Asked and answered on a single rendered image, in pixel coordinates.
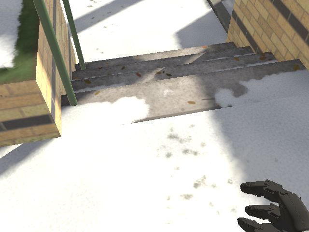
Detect stairs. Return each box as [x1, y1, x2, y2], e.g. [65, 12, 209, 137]
[70, 42, 278, 93]

